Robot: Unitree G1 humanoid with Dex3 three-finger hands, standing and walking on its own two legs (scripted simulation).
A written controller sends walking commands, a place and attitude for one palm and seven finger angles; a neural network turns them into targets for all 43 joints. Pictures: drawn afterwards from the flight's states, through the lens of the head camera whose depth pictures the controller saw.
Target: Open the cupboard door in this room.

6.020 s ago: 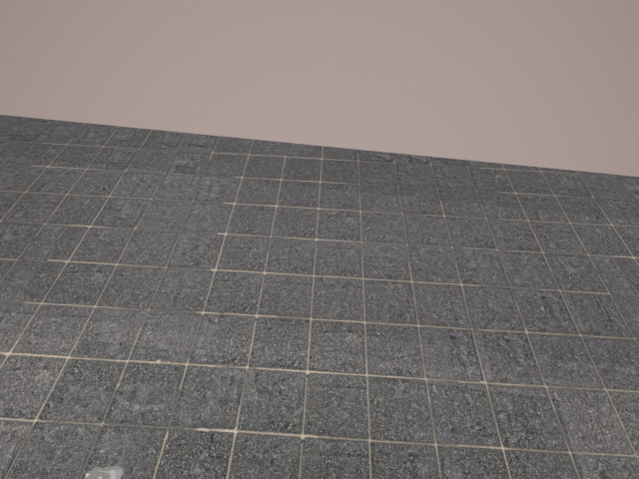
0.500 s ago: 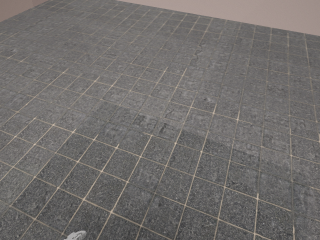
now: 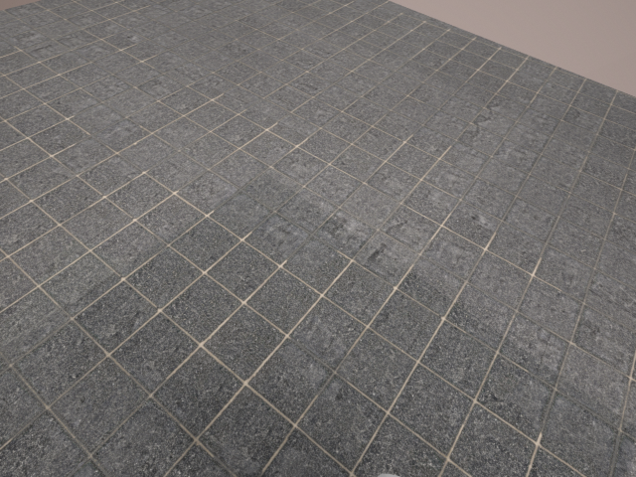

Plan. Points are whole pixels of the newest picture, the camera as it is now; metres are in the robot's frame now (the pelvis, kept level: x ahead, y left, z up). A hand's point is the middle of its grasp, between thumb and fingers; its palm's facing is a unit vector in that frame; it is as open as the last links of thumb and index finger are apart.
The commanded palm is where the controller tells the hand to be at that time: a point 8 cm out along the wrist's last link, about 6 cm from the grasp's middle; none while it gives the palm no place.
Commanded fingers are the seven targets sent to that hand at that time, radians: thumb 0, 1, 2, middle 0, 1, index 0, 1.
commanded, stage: turn or walk to find it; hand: left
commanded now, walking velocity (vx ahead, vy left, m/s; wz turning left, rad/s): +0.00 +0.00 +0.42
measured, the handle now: out of the picture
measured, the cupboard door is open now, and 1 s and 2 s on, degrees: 0 0 0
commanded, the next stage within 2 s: none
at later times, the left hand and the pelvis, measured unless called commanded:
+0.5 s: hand out of the picture +0.02 +0.16 -0.14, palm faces +0.24 -0.93 -0.27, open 7.4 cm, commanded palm none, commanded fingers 0.00 0.90 0.90 -0.20 -0.30 -0.20 -0.30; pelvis -0.02 -0.04 +0.01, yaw +14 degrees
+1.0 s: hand out of the picture -0.08 +0.19 -0.15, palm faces +0.46 -0.85 -0.27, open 7.4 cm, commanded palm none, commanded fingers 0.00 0.90 0.90 -0.20 -0.30 -0.20 -0.30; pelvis -0.05 -0.03 +0.01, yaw +25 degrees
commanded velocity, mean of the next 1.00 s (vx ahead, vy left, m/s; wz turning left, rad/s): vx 0.00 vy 0.00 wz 0.42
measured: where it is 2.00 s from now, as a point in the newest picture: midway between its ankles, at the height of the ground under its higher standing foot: outside the picture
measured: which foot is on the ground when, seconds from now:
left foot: down 0.00-0.28, up 0.30-0.68, down 0.70-1.00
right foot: up 0.00-0.26, down 0.28-0.70, up 0.72-1.00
